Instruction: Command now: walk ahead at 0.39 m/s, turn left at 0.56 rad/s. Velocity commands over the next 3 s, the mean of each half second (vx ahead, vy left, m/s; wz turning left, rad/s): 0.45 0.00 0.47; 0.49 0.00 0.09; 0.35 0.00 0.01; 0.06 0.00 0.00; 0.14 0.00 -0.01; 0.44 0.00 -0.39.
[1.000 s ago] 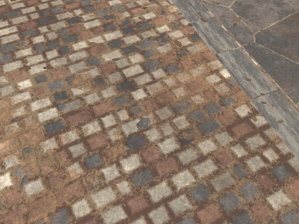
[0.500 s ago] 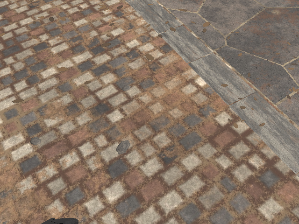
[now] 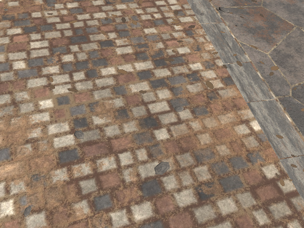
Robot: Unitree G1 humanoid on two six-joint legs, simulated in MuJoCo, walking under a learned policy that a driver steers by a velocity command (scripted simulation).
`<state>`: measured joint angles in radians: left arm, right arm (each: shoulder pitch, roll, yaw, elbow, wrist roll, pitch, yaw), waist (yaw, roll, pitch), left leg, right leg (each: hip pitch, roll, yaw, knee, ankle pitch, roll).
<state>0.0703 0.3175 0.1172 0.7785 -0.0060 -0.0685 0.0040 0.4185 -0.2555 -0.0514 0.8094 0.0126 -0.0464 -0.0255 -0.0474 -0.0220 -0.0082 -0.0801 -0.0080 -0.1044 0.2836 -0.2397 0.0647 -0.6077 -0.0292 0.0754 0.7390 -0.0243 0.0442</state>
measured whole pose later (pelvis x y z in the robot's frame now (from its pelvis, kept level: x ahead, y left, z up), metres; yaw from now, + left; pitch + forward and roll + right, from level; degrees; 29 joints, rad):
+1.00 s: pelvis +0.52 +0.09 -0.01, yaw +16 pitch +1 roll +1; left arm 0.10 0.30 0.04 0.81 0.00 -0.07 -0.02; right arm 0.37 -0.28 -0.06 0.77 0.00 -0.08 0.01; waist -0.06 -0.04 0.02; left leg -0.09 -0.06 0.04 0.24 -0.18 0.06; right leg -0.68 -0.13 0.03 0.79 -0.03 0.02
